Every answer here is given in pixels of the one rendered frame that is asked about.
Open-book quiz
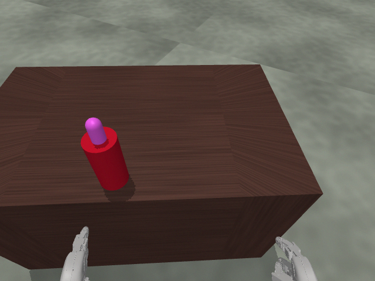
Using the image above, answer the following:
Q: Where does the left robot hand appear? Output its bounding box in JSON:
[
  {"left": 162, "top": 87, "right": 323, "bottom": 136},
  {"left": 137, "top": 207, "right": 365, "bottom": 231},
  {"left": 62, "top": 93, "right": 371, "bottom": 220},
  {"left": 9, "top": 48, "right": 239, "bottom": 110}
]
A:
[{"left": 60, "top": 227, "right": 89, "bottom": 281}]

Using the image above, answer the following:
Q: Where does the right robot hand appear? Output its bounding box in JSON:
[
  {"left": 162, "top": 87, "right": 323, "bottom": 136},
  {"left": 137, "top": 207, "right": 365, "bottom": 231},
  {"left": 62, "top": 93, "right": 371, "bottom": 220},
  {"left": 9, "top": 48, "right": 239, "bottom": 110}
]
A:
[{"left": 271, "top": 237, "right": 318, "bottom": 281}]

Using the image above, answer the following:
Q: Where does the bottle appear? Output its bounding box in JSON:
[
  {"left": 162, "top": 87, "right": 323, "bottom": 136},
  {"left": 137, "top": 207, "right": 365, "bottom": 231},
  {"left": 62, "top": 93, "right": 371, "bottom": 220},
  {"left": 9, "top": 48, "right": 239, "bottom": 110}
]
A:
[{"left": 81, "top": 118, "right": 129, "bottom": 191}]

